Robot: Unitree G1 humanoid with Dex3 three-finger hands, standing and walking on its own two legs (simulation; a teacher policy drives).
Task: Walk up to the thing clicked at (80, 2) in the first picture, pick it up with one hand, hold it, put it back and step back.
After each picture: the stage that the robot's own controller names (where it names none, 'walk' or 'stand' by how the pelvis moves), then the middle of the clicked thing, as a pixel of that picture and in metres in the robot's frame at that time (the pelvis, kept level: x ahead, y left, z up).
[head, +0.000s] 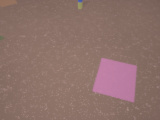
stand; (80, 0) +2.25 +0.04 -0.66
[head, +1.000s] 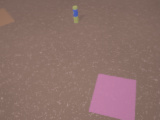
walk; (75, 14) +2.12 +0.22 -0.64
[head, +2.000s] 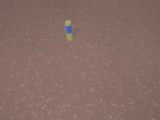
walk; (68, 30) +1.53 +0.27 -0.65
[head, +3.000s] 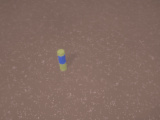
walk; (62, 60) +1.05 +0.26 -0.65
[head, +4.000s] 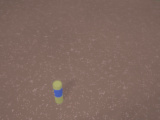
walk; (58, 92) +0.70 +0.20 -0.63
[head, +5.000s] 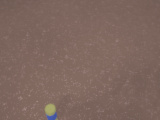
stand; (51, 115) +0.45 +0.20 -0.63
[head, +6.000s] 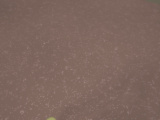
stand; out of the picture +0.41 +0.20 -0.66
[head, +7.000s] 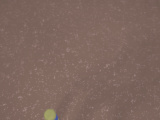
walk; (52, 118) +0.33 +0.21 -0.63
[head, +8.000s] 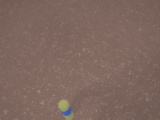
stand; (66, 110) +0.43 +0.20 -0.61
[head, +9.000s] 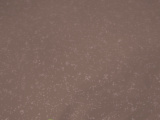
stand; out of the picture +0.34 +0.24 -0.63
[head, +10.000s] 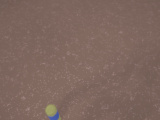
stand; (53, 115) +0.41 +0.23 -0.62
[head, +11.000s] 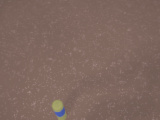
stand; (59, 111) +0.43 +0.18 -0.61
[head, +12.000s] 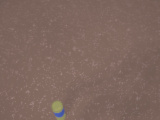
stand; (59, 111) +0.40 +0.18 -0.61
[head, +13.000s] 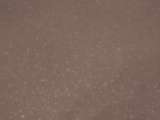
stand; out of the picture +0.35 +0.20 -0.66
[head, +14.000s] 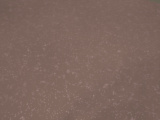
stand; out of the picture +0.34 +0.19 -0.66
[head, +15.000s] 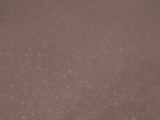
stand; out of the picture +0.34 +0.19 -0.66
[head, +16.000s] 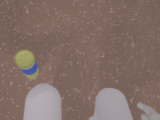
go down; (29, 66) +0.41 +0.23 -0.30
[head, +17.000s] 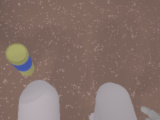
go down; (22, 62) +0.41 +0.24 -0.26
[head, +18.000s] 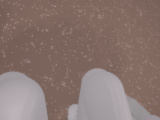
close in; out of the picture +0.39 +0.28 -0.15
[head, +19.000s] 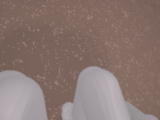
close; out of the picture +0.39 +0.28 -0.16
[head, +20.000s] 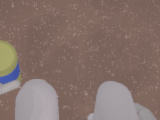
lift; (5, 70) +0.33 +0.25 -0.04
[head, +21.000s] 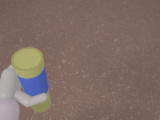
lift; (35, 85) +0.31 +0.15 +0.08
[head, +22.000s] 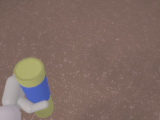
hold; (38, 92) +0.30 +0.15 +0.04
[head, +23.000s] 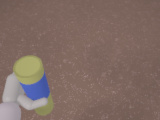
hold; (37, 90) +0.31 +0.16 +0.04
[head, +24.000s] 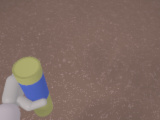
crouch; (36, 91) +0.31 +0.16 +0.03
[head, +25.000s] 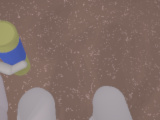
crouch; (13, 54) +0.42 +0.21 -0.06
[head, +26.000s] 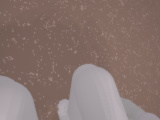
lower; out of the picture +0.40 +0.28 -0.16
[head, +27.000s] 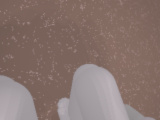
lower; out of the picture +0.40 +0.28 -0.16
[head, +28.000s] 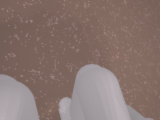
lower; out of the picture +0.39 +0.29 -0.16
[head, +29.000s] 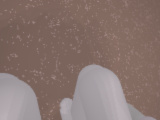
lower; out of the picture +0.38 +0.29 -0.16
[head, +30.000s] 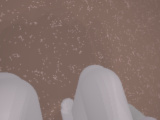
loosen; out of the picture +0.38 +0.28 -0.16
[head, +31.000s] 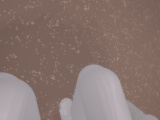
withdraw; out of the picture +0.37 +0.29 -0.16
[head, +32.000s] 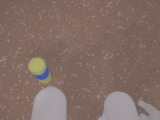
walk; (41, 72) +0.41 +0.22 -0.34
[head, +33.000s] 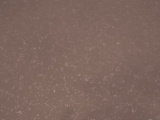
stand; out of the picture +0.34 +0.18 -0.59
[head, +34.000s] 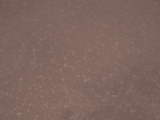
stand; out of the picture +0.34 +0.19 -0.60
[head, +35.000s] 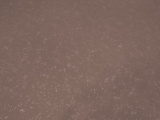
stand; out of the picture +0.35 +0.18 -0.62
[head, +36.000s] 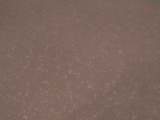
stand; out of the picture +0.35 +0.19 -0.66
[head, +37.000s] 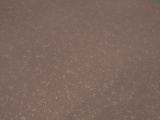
stand; out of the picture +0.33 +0.19 -0.66
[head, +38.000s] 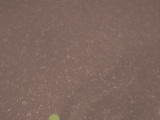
walk; out of the picture +0.36 +0.19 -0.65
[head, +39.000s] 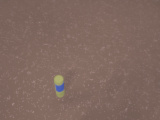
walk; (59, 86) +0.63 +0.15 -0.63
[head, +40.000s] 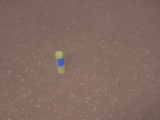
stand; (60, 62) +0.99 +0.26 -0.63
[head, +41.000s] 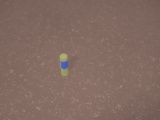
stand; (64, 65) +0.95 +0.18 -0.65
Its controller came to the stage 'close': yes
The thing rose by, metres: 0.67
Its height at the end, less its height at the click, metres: +0.00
